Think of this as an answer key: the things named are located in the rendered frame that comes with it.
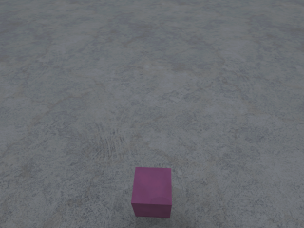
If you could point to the carton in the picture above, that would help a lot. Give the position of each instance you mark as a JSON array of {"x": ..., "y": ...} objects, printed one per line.
[{"x": 152, "y": 192}]

